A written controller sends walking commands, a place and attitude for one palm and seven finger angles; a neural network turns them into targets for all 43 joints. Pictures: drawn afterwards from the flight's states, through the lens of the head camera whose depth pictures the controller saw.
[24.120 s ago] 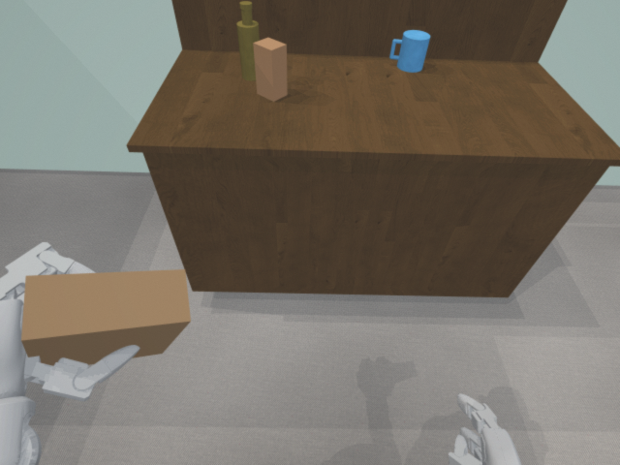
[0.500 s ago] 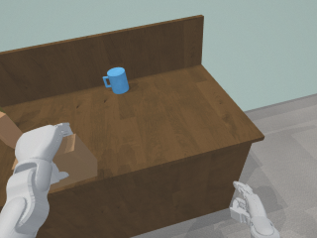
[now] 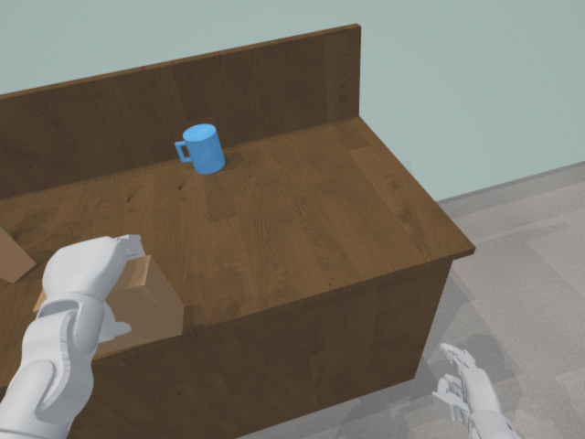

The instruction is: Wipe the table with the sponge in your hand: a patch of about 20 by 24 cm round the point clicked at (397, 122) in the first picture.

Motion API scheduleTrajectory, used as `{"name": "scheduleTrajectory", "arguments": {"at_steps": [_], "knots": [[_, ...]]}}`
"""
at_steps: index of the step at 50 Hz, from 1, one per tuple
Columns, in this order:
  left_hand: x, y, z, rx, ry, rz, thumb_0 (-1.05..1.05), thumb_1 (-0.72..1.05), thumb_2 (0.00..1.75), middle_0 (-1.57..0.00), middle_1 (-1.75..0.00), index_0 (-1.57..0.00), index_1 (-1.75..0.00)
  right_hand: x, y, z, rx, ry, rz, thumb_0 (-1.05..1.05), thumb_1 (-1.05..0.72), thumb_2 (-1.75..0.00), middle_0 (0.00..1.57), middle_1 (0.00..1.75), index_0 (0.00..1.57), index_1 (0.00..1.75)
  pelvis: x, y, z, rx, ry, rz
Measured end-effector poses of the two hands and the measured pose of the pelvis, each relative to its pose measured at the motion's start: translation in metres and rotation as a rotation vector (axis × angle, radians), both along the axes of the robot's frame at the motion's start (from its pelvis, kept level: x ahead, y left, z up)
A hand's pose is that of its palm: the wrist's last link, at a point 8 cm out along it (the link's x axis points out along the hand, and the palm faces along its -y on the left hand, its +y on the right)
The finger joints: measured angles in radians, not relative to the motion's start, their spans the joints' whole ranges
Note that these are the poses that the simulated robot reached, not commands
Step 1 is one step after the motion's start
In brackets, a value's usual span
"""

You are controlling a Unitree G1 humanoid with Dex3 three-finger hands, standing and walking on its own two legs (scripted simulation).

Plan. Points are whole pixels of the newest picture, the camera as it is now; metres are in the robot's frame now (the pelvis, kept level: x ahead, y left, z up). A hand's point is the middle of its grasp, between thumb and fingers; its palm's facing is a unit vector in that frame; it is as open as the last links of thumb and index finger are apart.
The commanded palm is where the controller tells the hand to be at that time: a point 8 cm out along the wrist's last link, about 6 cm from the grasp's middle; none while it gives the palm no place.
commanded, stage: move the sponge above the wiping area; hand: left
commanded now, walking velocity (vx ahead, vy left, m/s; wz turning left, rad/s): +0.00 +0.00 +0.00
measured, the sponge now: (124, 316) +0.23 +0.29 +0.06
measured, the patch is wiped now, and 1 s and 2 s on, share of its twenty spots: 0.00 0.00 0.00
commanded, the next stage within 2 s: none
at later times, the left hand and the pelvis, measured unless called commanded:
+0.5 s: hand (119, 284) +0.26 +0.29 +0.10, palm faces +0.01 -0.08 -1.00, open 9.5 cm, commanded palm +0.23 +0.29 +0.18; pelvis +0.01 +0.01 +0.00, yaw +0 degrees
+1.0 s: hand (130, 279) +0.28 +0.29 +0.09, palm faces +0.00 -0.07 -1.00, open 9.5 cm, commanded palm +0.26 +0.29 +0.16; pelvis +0.01 +0.00 +0.00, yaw +0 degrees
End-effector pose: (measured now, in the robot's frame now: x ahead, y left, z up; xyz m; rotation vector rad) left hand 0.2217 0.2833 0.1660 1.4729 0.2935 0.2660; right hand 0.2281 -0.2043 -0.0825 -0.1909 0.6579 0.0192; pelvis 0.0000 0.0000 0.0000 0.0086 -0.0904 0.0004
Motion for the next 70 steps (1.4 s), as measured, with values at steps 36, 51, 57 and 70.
{"name": "scheduleTrajectory", "arguments": {"at_steps": [36,51,57,70], "knots": [[0.030,0.004,-0.013,0.004,-0.021,0.034,0.00,-0.46,1.05,-0.79,-1.39,-0.80,-1.38,0.009,0.017,-0.003,0.025,0.042,0.005,0.01,-0.90,-0.90,0.20,0.30,0.20,0.30,0.011,0.010,0.001,-0.001,0.031,0.007],[0.036,0.003,-0.023,0.011,0.003,0.050,0.00,-0.46,1.05,-0.79,-1.39,-0.80,-1.38,-0.001,-0.003,-0.008,0.006,0.074,-0.031,0.01,-0.90,-0.90,0.20,0.30,0.20,0.30,0.012,0.003,0.000,0.001,0.036,0.005],[0.042,0.010,-0.029,0.015,0.032,0.067,0.00,-0.46,1.05,-0.79,-1.39,-0.80,-1.38,-0.005,-0.013,-0.009,-0.012,0.078,-0.054,0.01,-0.90,-0.90,0.20,0.30,0.20,0.30,0.012,-0.001,0.000,-0.001,0.042,0.010],[0.059,0.009,-0.032,0.021,0.024,0.028,0.00,-0.46,1.05,-0.79,-1.39,-0.80,-1.38,-0.018,-0.024,-0.016,-0.017,0.111,-0.100,0.01,-0.90,-0.90,0.20,0.30,0.20,0.30,0.014,-0.001,-0.001,0.000,0.065,0.003]]}}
